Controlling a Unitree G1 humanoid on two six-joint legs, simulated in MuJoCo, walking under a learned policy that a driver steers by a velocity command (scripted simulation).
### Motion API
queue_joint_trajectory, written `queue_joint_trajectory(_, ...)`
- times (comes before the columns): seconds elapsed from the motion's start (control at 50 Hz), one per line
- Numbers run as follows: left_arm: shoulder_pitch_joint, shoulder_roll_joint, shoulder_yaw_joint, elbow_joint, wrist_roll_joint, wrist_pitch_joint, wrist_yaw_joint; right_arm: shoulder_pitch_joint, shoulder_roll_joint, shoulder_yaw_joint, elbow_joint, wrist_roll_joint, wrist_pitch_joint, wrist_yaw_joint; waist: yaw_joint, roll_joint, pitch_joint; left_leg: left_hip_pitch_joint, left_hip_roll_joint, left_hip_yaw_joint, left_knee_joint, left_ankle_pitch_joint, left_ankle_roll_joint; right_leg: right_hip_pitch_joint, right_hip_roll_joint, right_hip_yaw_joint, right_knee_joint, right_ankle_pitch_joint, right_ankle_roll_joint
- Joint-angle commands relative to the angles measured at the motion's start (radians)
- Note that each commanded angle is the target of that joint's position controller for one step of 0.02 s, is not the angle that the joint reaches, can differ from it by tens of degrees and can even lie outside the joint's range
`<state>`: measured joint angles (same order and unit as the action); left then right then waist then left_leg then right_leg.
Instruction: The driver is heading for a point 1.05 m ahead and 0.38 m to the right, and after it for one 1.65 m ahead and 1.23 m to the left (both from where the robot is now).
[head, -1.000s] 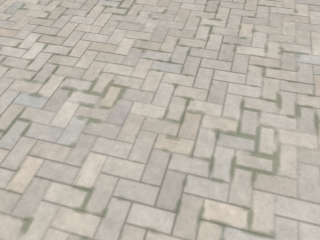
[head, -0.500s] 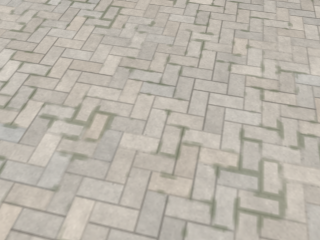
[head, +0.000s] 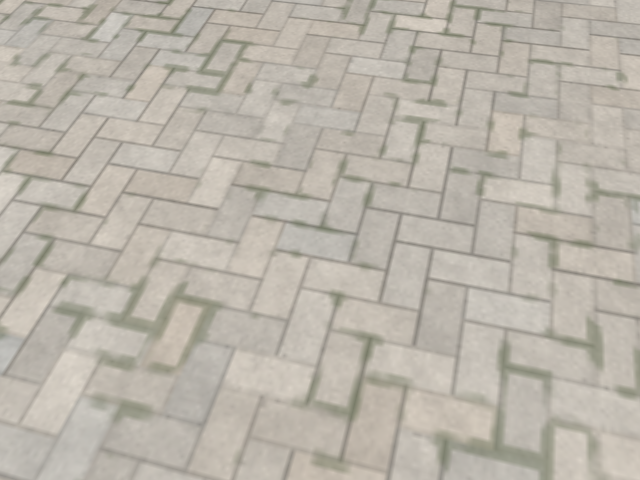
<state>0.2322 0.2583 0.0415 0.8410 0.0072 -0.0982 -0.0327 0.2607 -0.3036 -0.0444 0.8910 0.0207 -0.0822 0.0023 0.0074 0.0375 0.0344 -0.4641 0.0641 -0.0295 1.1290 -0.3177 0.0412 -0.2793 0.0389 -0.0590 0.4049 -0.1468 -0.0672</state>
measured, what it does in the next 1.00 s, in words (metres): walks ahead, turning right: left foot, then right foot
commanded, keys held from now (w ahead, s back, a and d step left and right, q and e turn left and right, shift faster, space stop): w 0.34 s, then w+e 0.64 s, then e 0.02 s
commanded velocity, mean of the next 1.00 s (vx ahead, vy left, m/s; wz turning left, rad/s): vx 0.50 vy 0.00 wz -0.26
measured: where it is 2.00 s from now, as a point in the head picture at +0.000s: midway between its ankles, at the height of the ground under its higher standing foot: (402, 348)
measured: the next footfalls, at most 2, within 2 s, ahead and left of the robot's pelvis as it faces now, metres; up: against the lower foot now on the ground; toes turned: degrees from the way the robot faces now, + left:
left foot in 0.38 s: +0.39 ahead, +0.15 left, +0.00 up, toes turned +2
right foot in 0.94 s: +0.65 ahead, -0.13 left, +0.00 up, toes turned -19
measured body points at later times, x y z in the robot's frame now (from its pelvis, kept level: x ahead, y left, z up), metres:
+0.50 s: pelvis +0.28 +0.06 -0.01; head +0.31 +0.06 +0.44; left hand +0.30 +0.33 -0.15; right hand +0.43 -0.21 -0.11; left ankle +0.35 +0.14 -0.74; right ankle +0.14 -0.08 -0.65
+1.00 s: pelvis +0.54 -0.02 -0.03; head +0.58 -0.04 +0.42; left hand +0.79 +0.18 -0.12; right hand +0.50 -0.31 -0.16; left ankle +0.39 +0.15 -0.66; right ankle +0.61 -0.11 -0.74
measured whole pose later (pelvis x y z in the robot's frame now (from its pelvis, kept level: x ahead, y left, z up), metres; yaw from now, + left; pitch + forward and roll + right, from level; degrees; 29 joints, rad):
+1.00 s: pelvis +0.54 -0.02 -0.03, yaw -18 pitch +1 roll +1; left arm 0.11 0.28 0.08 0.72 -0.02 -0.04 -0.04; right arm 0.25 -0.29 -0.07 0.91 0.01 -0.06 -0.01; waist -0.02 0.00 0.08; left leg -0.15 0.05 0.09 1.04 -0.50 -0.02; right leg -0.49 0.04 -0.06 0.65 -0.18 -0.11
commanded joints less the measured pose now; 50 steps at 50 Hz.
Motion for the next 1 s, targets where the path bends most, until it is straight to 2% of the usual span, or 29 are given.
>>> queue_joint_trajectory(0.02,0.007,0.125,0.029,-0.039,-0.004,-0.023,0.002,0.03,-0.054,-0.017,-0.049,-0.007,0.009,-0.004,-0.02,-0.103,-0.061,-0.145,0.08,-0.042,-0.051,0.076,-0.017,0.157,-0.267,0.275,-0.252,0.176,-0.167)
queue_joint_trajectory(0.08,0.045,0.152,0.037,-0.013,-0.006,-0.017,0.016,-0.067,-0.048,-0.016,-0.083,-0.018,0.016,-0.006,-0.004,-0.083,-0.018,-0.224,0.084,-0.033,-0.203,0.203,-0.047,0.167,-0.259,0.215,-0.286,0.222,-0.169)
queue_joint_trajectory(0.16,0.091,0.163,0.037,0.015,-0.013,-0.005,0.03,-0.196,-0.021,-0.006,-0.116,-0.015,0.003,0.005,0.037,-0.093,0.015,-0.186,0.052,0.004,-0.449,0.399,-0.05,0.169,-0.214,0.127,-0.305,0.195,-0.132)
queue_joint_trajectory(0.26,0.176,0.173,0.041,0.069,-0.022,0.016,0.035,-0.334,-0.023,0.0,-0.166,-0.004,-0.01,0.029,0.077,-0.089,0.051,-0.205,0.02,0.017,-0.591,0.393,-0.025,0.305,-0.267,0.126,-0.261,0.212,-0.129)
queue_joint_trajectory(0.3,0.175,0.182,0.047,0.079,-0.025,0.027,0.041,-0.349,-0.036,-0.003,-0.18,-0.002,-0.017,0.041,0.062,-0.097,0.048,-0.203,0.012,0.013,-0.621,0.329,-0.001,0.371,-0.298,0.135,-0.217,0.275,-0.117)
queue_joint_trajectory(0.34,0.153,0.197,0.053,0.078,-0.025,0.036,0.045,-0.295,-0.064,-0.015,-0.169,-0.003,-0.02,0.046,0.02,-0.118,0.007,-0.101,-0.019,0.038,-0.637,0.258,0.026,0.401,-0.304,0.131,-0.142,0.449,-0.099)
queue_joint_trajectory(0.36,0.139,0.199,0.053,0.076,-0.025,0.042,0.046,-0.213,-0.088,-0.029,-0.148,-0.006,-0.022,0.042,-0.03,-0.124,-0.044,0.041,-0.051,0.063,-0.658,0.25,0.045,0.38,-0.281,0.121,-0.04,0.602,-0.085)
queue_joint_trajectory(0.38,0.131,0.178,0.042,0.07,-0.021,0.046,0.046,-0.05,-0.134,-0.055,-0.099,-0.008,-0.022,0.033,-0.106,-0.106,-0.145,0.282,-0.052,0.062,-0.661,0.282,0.075,0.297,-0.227,0.095,0.144,0.627,-0.058)
queue_joint_trajectory(0.4,0.139,0.136,0.022,0.042,0.0,0.043,0.046,0.136,-0.208,-0.076,-0.065,-0.023,-0.019,0.019,-0.163,0.006,-0.301,0.607,0.142,-0.15,-0.622,0.297,0.137,0.069,-0.156,0.06,0.456,0.316,-0.025)
queue_joint_trajectory(0.42,0.273,0.005,-0.011,0.044,-0.012,0.023,0.036,0.164,-0.246,-0.082,-0.046,-0.023,-0.012,0.023,-0.085,0.261,-0.418,0.9,0.353,-0.598,-0.733,0.089,0.276,-0.315,0.021,0.086,0.771,-0.407,0.03)
queue_joint_trajectory(0.44,0.197,0.13,0.017,0.054,-0.039,0.007,0.035,0.144,-0.144,-0.055,-0.059,-0.015,-0.013,0.021,-0.132,0.136,-0.351,0.831,0.329,-0.614,-0.804,-0.033,0.235,-0.41,-0.025,0.213,0.874,-0.445,0.018)
queue_joint_trajectory(0.46,0.112,0.174,0.034,0.023,-0.062,-0.002,0.034,0.07,-0.11,-0.044,-0.067,-0.015,-0.017,0.017,-0.117,0.102,-0.205,0.696,0.304,-0.46,-0.835,-0.009,0.189,-0.459,-0.071,0.197,0.878,-0.35,0.008)
queue_joint_trajectory(0.48,0.074,0.164,0.034,0.017,-0.059,-0.001,0.041,-0.003,-0.088,-0.038,-0.074,-0.018,-0.022,0.017,-0.082,0.038,-0.132,0.558,0.268,-0.352,-0.872,0.064,0.166,-0.422,-0.121,0.173,0.839,-0.256,0.013)
queue_joint_trajectory(0.5,0.061,0.152,0.041,0.017,-0.045,0.006,0.046,-0.05,-0.057,-0.031,-0.074,-0.022,-0.027,0.018,-0.056,0.031,-0.075,0.455,0.234,-0.265,-0.911,0.123,0.152,-0.389,-0.149,0.17,0.791,-0.195,0.02)
queue_joint_trajectory(0.52,0.09,0.132,0.043,0.024,-0.042,0.02,0.046,-0.075,-0.043,-0.027,-0.07,-0.033,-0.033,0.019,-0.024,0.062,-0.064,0.385,0.211,-0.196,-0.943,0.163,0.138,-0.324,-0.174,0.179,0.769,-0.151,0.024)
queue_joint_trajectory(0.56,0.111,0.087,0.04,0.027,-0.044,0.045,0.045,-0.09,-0.039,-0.03,-0.056,-0.035,-0.042,0.019,-0.001,0.057,-0.038,0.318,0.193,-0.102,-0.99,0.231,0.144,-0.295,-0.187,0.172,0.746,-0.119,0.034)
queue_joint_trajectory(0.62,0.051,0.078,0.043,-0.009,-0.037,0.063,0.046,-0.077,-0.071,-0.041,-0.034,-0.039,-0.046,0.007,0.002,0.024,0.004,0.309,0.19,0.005,-1.02,0.319,0.15,-0.379,-0.193,0.183,0.663,-0.01,0.053)
queue_joint_trajectory(0.68,-0.015,0.068,0.04,-0.037,-0.031,0.055,0.032,-0.063,-0.089,-0.045,-0.023,-0.039,-0.038,-0.007,-0.014,0.012,0.019,0.341,0.167,0.102,-1.028,0.371,0.134,-0.398,-0.182,0.156,0.492,0.141,0.06)
queue_joint_trajectory(0.72,-0.088,0.053,0.031,-0.063,-0.027,0.05,0.018,-0.046,-0.104,-0.048,-0.019,-0.033,-0.032,-0.014,-0.04,-0.001,0.035,0.361,0.162,0.154,-1.033,0.387,0.124,-0.381,-0.173,0.104,0.382,0.206,0.057)
queue_joint_trajectory(0.78,-0.188,0.04,0.021,-0.114,-0.026,0.049,-0.001,0.017,-0.125,-0.056,0.001,-0.022,-0.013,-0.02,-0.08,-0.018,0.063,0.467,0.196,0.191,-1.008,0.43,0.121,-0.419,-0.161,0.059,0.283,0.2,0.04)
queue_joint_trajectory(0.82,-0.227,0.044,0.021,-0.147,-0.028,0.051,-0.014,0.043,-0.135,-0.061,0.011,-0.013,0.006,-0.021,-0.085,-0.012,0.071,0.551,0.222,0.209,-0.964,0.5,0.113,-0.444,-0.148,0.034,0.246,0.142,0.021)
queue_joint_trajectory(0.84,-0.231,0.05,0.023,-0.161,-0.03,0.052,-0.021,0.042,-0.142,-0.064,0.011,-0.009,0.015,-0.022,-0.075,-0.004,0.067,0.58,0.232,0.221,-0.931,0.576,0.104,-0.432,-0.135,0.017,0.233,0.101,0.008)
queue_joint_trajectory(0.88,-0.189,0.083,0.04,-0.173,-0.031,0.057,-0.029,0.015,-0.169,-0.073,-0.001,-0.003,0.03,-0.028,-0.029,0.035,0.014,0.61,0.234,0.249,-0.809,0.888,0.081,-0.324,-0.075,-0.037,0.231,0.003,-0.029)
queue_joint_trajectory(0.9,-0.117,0.11,0.056,-0.163,-0.033,0.061,-0.029,0.001,-0.181,-0.077,-0.008,-0.001,0.039,-0.032,0.018,0.052,-0.034,0.605,0.229,0.259,-0.692,1.022,0.07,-0.224,-0.037,-0.061,0.235,-0.044,-0.053)
queue_joint_trajectory(0.92,0.015,0.153,0.081,-0.135,-0.036,0.063,-0.023,-0.019,-0.186,-0.077,-0.016,0.003,0.046,-0.034,0.095,0.045,-0.102,0.552,0.203,0.276,-0.51,1.048,0.047,-0.043,0.006,-0.072,0.186,-0.021,-0.085)
queue_joint_trajectory(0.94,0.183,0.223,0.118,-0.091,-0.036,0.07,-0.005,-0.021,-0.17,-0.069,-0.028,-0.003,0.042,-0.036,0.174,-0.015,-0.189,0.36,0.161,0.28,-0.239,0.845,0.003,0.25,-0.011,0.022,0.131,0.012,-0.13)
queue_joint_trajectory(0.96,0.191,0.333,0.138,-0.083,-0.041,0.071,0.012,0.055,-0.016,-0.026,-0.077,-0.044,0.02,-0.023,0.07,-0.284,-0.24,-0.088,-0.019,0.245,0.117,-0.057,-0.061,0.574,-0.263,0.521,0.08,-0.068,-0.279)
queue_joint_trajectory(0.98,0.2,0.3,0.119,-0.125,-0.026,0.052,0.004,0.011,-0.045,-0.019,-0.105,-0.013,-0.028,-0.007,0.091,-0.227,-0.402,-0.261,-0.121,-0.015,0.297,-0.299,-0.063,0.697,-0.39,0.928,-0.096,-0.203,-0.397)
queue_joint_trajectory(1.0,0.156,0.232,0.099,-0.128,-0.014,0.037,0.0,-0.102,-0.108,-0.035,-0.135,0.025,-0.056,0.003,0.117,-0.151,-0.28,-0.355,-0.062,-0.068,0.296,-0.221,-0.039,0.631,-0.369,0.792,-0.122,-0.047,-0.335)
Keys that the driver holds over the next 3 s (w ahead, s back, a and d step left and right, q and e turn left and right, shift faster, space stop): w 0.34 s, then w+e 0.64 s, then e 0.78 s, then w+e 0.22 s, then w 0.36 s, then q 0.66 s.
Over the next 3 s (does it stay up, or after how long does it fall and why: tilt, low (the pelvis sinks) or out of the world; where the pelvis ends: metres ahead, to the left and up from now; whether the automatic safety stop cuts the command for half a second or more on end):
stays up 0.94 -0.39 0.00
